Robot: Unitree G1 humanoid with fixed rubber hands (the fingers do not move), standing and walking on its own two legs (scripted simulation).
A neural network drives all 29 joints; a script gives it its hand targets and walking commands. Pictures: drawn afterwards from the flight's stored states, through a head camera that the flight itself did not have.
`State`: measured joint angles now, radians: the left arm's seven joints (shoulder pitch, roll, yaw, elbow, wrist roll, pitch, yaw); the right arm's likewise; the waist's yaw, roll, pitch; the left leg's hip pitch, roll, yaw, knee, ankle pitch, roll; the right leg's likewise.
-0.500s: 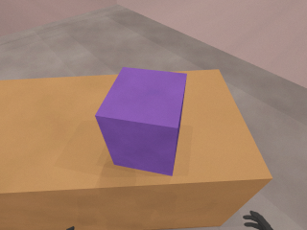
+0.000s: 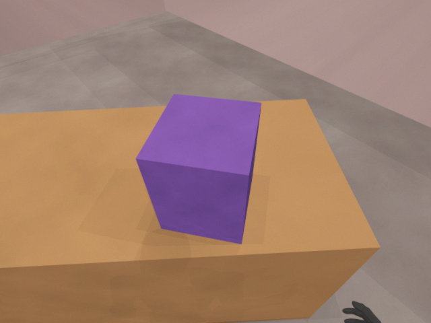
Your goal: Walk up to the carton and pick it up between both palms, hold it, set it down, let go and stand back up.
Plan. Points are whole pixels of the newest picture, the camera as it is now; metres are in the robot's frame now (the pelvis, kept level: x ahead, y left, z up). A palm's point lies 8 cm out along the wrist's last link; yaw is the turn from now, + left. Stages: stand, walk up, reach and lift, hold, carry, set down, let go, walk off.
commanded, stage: stand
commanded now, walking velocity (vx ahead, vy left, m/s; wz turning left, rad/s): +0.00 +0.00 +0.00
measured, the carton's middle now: (208, 169) +0.44 +0.01 +0.03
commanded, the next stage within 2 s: none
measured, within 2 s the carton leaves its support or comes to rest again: neither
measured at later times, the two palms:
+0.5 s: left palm out of the picture +0.08 +0.27 -0.11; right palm out of the picture +0.07 -0.28 -0.10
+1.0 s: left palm out of the picture +0.07 +0.27 -0.11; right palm out of the picture +0.07 -0.28 -0.10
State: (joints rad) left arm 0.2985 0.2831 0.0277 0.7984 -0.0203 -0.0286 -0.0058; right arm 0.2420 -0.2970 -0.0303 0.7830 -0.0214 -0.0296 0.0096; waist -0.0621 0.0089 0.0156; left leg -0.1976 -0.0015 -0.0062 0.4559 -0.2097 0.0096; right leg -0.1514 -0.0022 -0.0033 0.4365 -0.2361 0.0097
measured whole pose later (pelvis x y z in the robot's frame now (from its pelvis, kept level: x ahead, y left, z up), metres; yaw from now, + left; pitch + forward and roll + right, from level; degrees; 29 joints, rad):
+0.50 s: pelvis -0.01 +0.00 +0.00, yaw +0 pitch -3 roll +0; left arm 0.30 0.28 0.03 0.84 -0.02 -0.03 -0.01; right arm 0.24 -0.30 -0.03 0.81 -0.02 -0.03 0.01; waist -0.06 0.01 0.02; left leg -0.20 0.00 -0.01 0.46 -0.20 0.01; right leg -0.15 0.00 0.00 0.44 -0.23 0.01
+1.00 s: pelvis -0.01 +0.00 +0.00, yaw +0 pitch -3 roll +0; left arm 0.30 0.28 0.03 0.86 -0.02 -0.03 -0.01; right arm 0.24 -0.30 -0.03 0.82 -0.02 -0.03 0.01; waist -0.06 0.01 0.02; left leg -0.20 0.00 -0.01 0.46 -0.20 0.01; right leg -0.15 0.00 0.00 0.44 -0.23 0.01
